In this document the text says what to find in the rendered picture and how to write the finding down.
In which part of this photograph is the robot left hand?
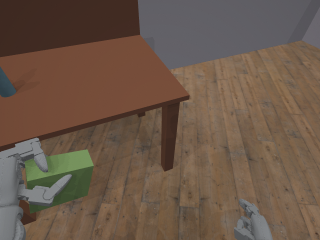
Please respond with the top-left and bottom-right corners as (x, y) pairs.
(0, 137), (72, 207)

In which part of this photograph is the sponge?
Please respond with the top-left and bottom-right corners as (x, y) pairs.
(24, 149), (94, 214)

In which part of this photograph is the robot left forearm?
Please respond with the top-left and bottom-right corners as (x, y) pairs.
(0, 205), (26, 240)

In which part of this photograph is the table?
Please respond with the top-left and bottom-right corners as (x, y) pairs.
(0, 0), (190, 225)

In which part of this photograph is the robot right hand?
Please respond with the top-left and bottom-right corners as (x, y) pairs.
(234, 198), (273, 240)

